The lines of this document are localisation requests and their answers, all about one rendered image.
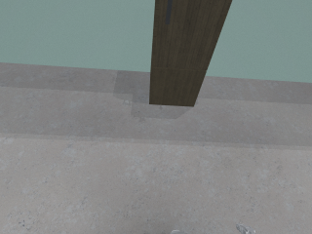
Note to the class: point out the cupboard door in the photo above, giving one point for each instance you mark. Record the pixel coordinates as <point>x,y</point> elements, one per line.
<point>188,41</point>

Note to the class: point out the right robot hand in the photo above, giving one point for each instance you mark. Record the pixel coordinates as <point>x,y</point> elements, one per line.
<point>245,229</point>

